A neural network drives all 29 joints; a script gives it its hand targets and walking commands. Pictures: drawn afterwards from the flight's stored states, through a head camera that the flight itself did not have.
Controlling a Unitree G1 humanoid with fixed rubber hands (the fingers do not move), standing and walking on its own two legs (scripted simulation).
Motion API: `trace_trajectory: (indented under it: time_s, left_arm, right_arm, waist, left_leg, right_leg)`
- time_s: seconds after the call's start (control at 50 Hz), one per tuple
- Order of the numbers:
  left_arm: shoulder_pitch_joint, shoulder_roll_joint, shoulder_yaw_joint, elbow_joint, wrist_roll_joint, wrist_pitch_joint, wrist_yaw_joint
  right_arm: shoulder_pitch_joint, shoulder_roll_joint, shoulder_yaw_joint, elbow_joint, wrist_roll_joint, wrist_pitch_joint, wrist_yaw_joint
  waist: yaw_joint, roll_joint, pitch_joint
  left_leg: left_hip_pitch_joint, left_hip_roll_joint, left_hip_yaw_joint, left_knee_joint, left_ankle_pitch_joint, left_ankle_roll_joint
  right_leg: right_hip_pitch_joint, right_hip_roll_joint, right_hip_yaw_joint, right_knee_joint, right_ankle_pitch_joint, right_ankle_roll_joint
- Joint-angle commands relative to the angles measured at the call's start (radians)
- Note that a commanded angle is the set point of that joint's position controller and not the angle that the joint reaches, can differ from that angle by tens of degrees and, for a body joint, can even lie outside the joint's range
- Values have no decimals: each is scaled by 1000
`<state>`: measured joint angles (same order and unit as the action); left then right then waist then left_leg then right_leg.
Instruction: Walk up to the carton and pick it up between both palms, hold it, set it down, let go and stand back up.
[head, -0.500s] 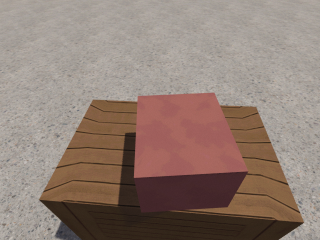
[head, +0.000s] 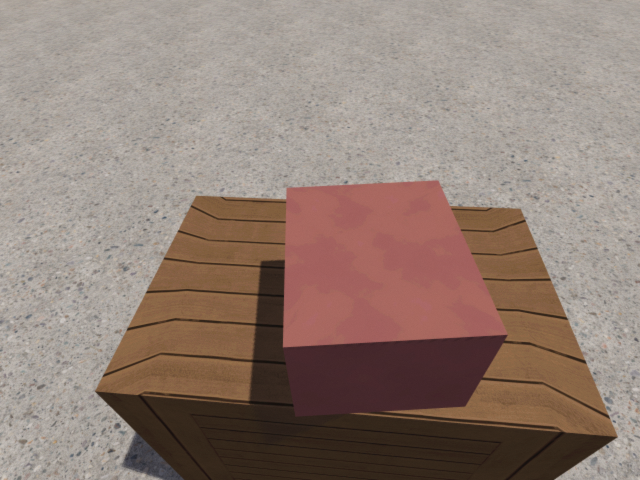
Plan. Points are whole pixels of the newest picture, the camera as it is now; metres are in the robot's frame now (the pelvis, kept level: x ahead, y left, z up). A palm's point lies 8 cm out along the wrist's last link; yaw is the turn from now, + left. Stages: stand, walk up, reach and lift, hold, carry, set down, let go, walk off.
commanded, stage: stand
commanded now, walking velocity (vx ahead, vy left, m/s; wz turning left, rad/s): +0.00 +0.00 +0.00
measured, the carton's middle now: (371, 291) +0.43 -0.04 -0.03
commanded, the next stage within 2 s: none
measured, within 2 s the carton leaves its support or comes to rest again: neither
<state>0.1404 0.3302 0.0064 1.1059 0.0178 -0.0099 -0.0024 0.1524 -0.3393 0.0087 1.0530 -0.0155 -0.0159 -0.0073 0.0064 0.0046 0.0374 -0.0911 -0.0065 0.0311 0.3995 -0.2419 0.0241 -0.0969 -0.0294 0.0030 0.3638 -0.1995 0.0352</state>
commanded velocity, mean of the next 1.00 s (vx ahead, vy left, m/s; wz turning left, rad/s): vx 0.00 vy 0.00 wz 0.00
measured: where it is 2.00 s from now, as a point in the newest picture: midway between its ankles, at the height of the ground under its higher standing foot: outside the picture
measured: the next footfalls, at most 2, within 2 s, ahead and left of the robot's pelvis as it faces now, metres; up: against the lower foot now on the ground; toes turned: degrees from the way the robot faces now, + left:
none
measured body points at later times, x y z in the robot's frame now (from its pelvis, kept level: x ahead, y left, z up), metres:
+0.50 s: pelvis +0.00 +0.00 +0.00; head -0.01 +0.00 +0.45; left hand +0.07 +0.29 -0.13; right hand +0.07 -0.30 -0.13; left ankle -0.01 +0.10 -0.74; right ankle +0.00 -0.14 -0.74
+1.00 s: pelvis +0.00 +0.00 +0.00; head -0.01 +0.00 +0.45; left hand +0.08 +0.29 -0.13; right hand +0.08 -0.30 -0.13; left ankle -0.01 +0.10 -0.74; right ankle +0.00 -0.14 -0.74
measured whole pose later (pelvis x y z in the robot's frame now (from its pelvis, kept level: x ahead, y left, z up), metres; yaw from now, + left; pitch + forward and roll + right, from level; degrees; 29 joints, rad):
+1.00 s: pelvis +0.00 +0.00 +0.00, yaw +0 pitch -4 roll +0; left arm 0.11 0.32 0.01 1.13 0.01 -0.01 0.00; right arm 0.13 -0.35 0.00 1.10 -0.01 -0.02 -0.01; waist 0.00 0.01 0.05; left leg -0.07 -0.01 0.03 0.35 -0.21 0.02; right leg -0.08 -0.03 0.00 0.32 -0.18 0.03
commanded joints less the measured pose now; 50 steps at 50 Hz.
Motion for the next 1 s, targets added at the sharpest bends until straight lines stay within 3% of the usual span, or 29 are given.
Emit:
trace_trajectory:
  time_s: [0.0,0.98]
  left_arm:
    - [-44,214,35,-58,0,-17,9]
    - [-72,217,38,-37,-3,-14,9]
  right_arm:
    - [-49,-219,-47,-61,1,-18,-10]
    - [-61,-220,-46,-18,0,-16,-11]
  waist:
    - [1,19,-15]
    - [-5,-5,-20]
  left_leg:
    - [-54,133,-111,-117,187,11]
    - [-22,137,-98,-135,196,4]
  right_leg:
    - [2,-82,68,-55,116,-47]
    - [9,-97,73,-92,141,-48]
